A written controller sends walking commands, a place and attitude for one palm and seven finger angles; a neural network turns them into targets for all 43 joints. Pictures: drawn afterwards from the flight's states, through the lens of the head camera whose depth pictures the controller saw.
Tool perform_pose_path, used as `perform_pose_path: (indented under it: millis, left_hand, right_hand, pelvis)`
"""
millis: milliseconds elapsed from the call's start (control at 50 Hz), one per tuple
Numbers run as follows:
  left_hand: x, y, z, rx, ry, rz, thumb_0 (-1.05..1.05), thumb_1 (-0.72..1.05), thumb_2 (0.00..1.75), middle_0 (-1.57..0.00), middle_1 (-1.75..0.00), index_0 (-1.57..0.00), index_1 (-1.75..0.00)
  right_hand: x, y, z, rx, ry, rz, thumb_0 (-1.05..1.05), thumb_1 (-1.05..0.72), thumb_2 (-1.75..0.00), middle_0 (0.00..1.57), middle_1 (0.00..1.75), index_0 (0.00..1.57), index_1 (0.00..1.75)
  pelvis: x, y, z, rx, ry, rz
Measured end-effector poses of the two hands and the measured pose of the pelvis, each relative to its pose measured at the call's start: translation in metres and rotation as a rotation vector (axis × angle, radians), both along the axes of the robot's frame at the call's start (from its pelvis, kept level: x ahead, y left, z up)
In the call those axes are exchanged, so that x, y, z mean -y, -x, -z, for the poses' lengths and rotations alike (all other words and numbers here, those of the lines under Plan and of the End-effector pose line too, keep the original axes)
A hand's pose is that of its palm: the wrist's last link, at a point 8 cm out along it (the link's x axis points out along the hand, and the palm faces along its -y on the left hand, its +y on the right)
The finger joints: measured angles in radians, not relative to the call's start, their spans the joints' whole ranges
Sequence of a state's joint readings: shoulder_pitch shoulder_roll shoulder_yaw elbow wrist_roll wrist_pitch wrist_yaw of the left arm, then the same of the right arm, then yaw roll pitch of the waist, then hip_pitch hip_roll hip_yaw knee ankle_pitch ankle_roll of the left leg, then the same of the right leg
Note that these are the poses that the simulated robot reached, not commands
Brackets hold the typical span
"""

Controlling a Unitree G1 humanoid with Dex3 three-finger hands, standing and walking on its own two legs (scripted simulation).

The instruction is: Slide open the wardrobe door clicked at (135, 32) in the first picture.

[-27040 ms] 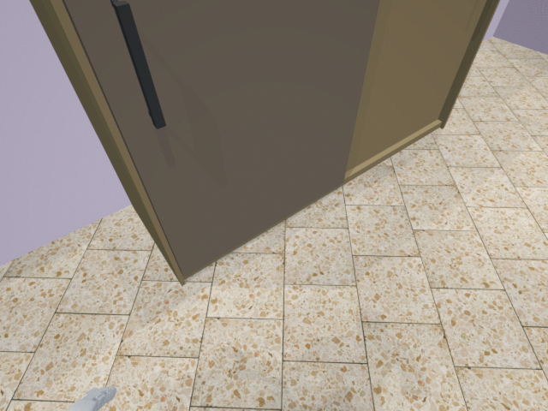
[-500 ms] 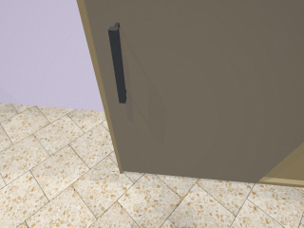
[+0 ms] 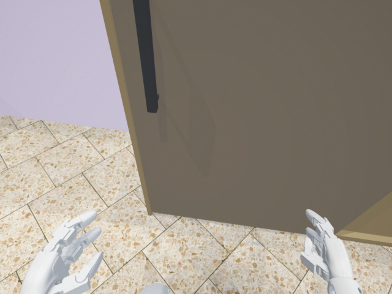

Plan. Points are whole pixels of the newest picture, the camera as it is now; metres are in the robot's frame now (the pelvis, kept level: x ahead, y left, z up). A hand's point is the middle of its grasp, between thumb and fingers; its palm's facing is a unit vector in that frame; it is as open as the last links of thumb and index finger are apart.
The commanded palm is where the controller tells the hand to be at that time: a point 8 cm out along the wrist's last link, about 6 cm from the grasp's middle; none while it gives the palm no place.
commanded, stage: raise the hand with hooked fingers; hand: left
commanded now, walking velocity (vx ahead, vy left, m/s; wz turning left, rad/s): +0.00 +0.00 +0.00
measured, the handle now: (150, 58) +0.56 +0.16 +0.20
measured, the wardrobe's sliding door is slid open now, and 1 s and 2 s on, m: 0.00 0.00 0.00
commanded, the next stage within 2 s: move the hooked fingers beside the handle in 1.66 s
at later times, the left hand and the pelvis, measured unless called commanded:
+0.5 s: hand (51, 207) +0.22 +0.25 +0.13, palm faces +0.07 -0.99 -0.08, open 11.7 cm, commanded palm +0.19 +0.30 +0.13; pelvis +0.01 +0.01 +0.03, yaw +0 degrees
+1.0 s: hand (14, 165) +0.25 +0.30 +0.18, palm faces +0.04 -1.00 -0.07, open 13.9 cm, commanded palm +0.22 +0.35 +0.20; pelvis +0.01 +0.03 +0.05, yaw +2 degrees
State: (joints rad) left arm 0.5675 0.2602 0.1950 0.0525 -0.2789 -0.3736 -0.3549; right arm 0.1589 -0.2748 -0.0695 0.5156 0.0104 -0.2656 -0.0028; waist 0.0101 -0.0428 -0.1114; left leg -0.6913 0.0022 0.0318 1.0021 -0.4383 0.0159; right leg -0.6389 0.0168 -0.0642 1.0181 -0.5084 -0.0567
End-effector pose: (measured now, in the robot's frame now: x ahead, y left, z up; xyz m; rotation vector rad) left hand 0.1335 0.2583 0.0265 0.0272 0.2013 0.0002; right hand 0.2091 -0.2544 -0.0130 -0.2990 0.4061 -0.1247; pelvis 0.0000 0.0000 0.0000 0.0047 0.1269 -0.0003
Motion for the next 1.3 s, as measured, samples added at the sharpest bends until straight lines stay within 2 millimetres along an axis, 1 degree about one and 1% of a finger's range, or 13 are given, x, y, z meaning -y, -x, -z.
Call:
perform_pose_path:
  millis: [60, 100, 180, 260, 360, 480, 560, 640, 800, 900, 980, 1180, 1300]
  left_hand:
    - [-0.014, 0.023, -0.010, 0.034, -0.025, -0.111, 0.01, 0.52, 0.74, -0.23, -0.55, -0.23, -0.55]
    - [-0.017, 0.023, -0.029, 0.141, -0.054, -0.143, 0.01, 0.47, 0.72, -0.23, -0.58, -0.23, -0.58]
    - [-0.009, -0.005, -0.060, 0.324, -0.085, -0.058, 0.01, 0.38, 0.68, -0.23, -0.64, -0.24, -0.63]
    - [-0.002, -0.046, -0.065, 0.221, -0.082, 0.096, 0.01, 0.28, 0.64, -0.24, -0.70, -0.24, -0.70]
    - [-0.020, -0.064, -0.073, 0.065, -0.053, 0.062, 0.01, 0.17, 0.59, -0.25, -0.77, -0.26, -0.77]
    - [-0.044, -0.061, -0.102, 0.209, -0.060, -0.063, 0.00, 0.03, 0.53, -0.26, -0.86, -0.27, -0.86]
    - [-0.041, -0.066, -0.099, 0.205, -0.046, -0.015, 0.00, -0.06, 0.49, -0.27, -0.92, -0.27, -0.92]
    - [-0.043, -0.074, -0.098, 0.170, -0.053, 0.037, 0.00, -0.16, 0.45, -0.27, -0.98, -0.28, -0.98]
    - [-0.072, -0.084, -0.149, 0.320, -0.073, -0.033, -0.01, -0.34, 0.37, -0.29, -1.10, -0.29, -1.10]
    - [-0.086, -0.089, -0.154, 0.244, -0.050, -0.040, -0.01, -0.43, 0.33, -0.29, -1.16, -0.30, -1.16]
    - [-0.090, -0.094, -0.157, 0.200, -0.045, -0.035, -0.01, -0.47, 0.32, -0.30, -1.18, -0.30, -1.18]
    - [-0.106, -0.112, -0.204, 0.296, -0.071, -0.046, -0.01, -0.50, 0.30, -0.30, -1.20, -0.30, -1.20]
    - [-0.103, -0.121, -0.191, 0.175, -0.035, -0.028, -0.01, -0.50, 0.30, -0.30, -1.20, -0.30, -1.20]
  right_hand:
    - [-0.008, -0.012, 0.009, -0.010, 0.010, -0.044, 0.01, -0.90, -0.90, 0.20, 0.30, 0.20, 0.30]
    - [-0.016, -0.015, 0.020, -0.033, 0.010, -0.079, 0.01, -0.90, -0.90, 0.20, 0.30, 0.20, 0.30]
    - [-0.034, -0.007, 0.046, -0.101, -0.034, -0.105, 0.01, -0.90, -0.90, 0.20, 0.30, 0.20, 0.30]
    - [-0.044, 0.017, 0.056, -0.178, -0.109, -0.044, 0.01, -0.90, -0.90, 0.20, 0.30, 0.20, 0.30]
    - [-0.037, 0.049, 0.048, -0.227, -0.146, 0.075, 0.01, -0.90, -0.89, 0.21, 0.30, 0.21, 0.30]
    - [-0.015, 0.064, 0.036, -0.250, -0.062, 0.107, 0.01, -0.90, -0.90, 0.20, 0.30, 0.20, 0.30]
    - [-0.007, 0.059, 0.027, -0.239, -0.009, 0.102, 0.01, -0.90, -0.90, 0.20, 0.30, 0.20, 0.30]
    - [-0.010, 0.046, 0.014, -0.193, 0.009, 0.105, 0.01, -0.90, -0.90, 0.20, 0.30, 0.20, 0.30]
    - [-0.045, 0.015, -0.009, -0.094, -0.035, 0.036, 0.01, -0.90, -0.90, 0.20, 0.30, 0.20, 0.30]
    - [-0.066, 0.004, -0.013, -0.084, -0.069, -0.013, 0.01, -0.90, -0.90, 0.20, 0.30, 0.20, 0.30]
    - [-0.076, 0.004, -0.013, -0.098, -0.076, -0.032, 0.01, -0.90, -0.90, 0.20, 0.30, 0.20, 0.30]
    - [-0.069, 0.018, -0.014, -0.145, -0.069, -0.011, 0.01, -0.90, -0.89, 0.21, 0.30, 0.21, 0.30]
    - [-0.052, 0.028, -0.012, -0.166, -0.073, 0.035, 0.01, -0.90, -0.90, 0.20, 0.30, 0.20, 0.30]
  pelvis:
    - [0.003, -0.002, 0.005, 0.001, 0.021, -0.028]
    - [0.003, 0.000, 0.008, 0.001, 0.036, -0.045]
    - [0.005, 0.005, 0.010, 0.002, 0.049, -0.057]
    - [0.006, 0.006, 0.000, 0.004, 0.035, -0.039]
    - [0.002, -0.006, -0.018, 0.015, 0.015, -0.005]
    - [-0.006, -0.013, -0.028, 0.036, 0.018, -0.006]
    - [-0.013, -0.011, -0.030, 0.050, 0.025, -0.013]
    - [-0.018, -0.011, -0.034, 0.067, 0.026, -0.010]
    - [-0.025, -0.014, -0.043, 0.119, 0.032, -0.018]
    - [-0.029, -0.011, -0.048, 0.141, 0.033, -0.025]
    - [-0.031, -0.008, -0.052, 0.156, 0.032, -0.030]
    - [-0.028, -0.005, -0.058, 0.180, 0.027, -0.028]
    - [-0.027, -0.003, -0.060, 0.174, 0.025, -0.020]
